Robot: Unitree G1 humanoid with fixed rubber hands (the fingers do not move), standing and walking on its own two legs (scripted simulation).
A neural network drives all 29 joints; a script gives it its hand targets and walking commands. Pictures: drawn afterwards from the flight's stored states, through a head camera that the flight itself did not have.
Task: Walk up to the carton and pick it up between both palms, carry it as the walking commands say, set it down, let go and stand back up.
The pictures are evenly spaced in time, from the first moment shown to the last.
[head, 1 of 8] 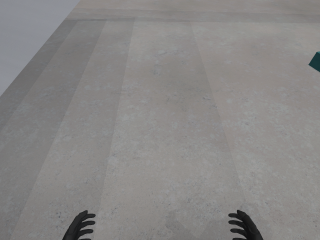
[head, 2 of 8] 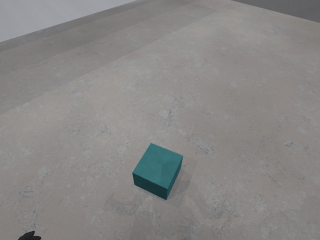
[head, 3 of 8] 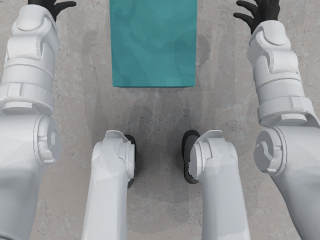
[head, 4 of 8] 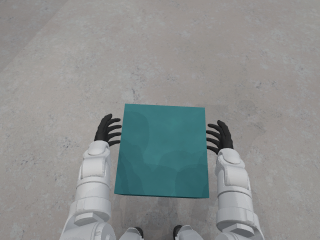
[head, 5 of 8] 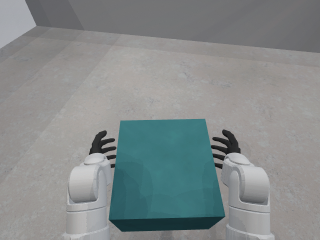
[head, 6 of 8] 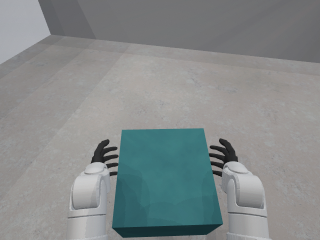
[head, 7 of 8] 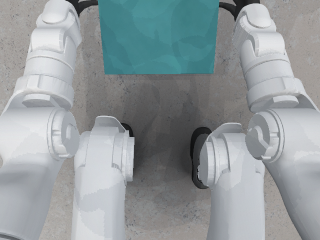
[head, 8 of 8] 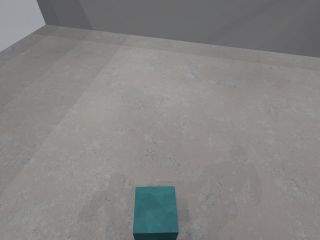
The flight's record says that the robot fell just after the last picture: no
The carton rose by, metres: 0.70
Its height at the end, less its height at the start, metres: +0.00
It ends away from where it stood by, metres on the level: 1.36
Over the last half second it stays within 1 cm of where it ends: yes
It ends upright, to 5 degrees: yes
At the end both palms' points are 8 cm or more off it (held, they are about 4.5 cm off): yes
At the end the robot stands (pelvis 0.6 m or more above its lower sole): yes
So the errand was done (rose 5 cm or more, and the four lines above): yes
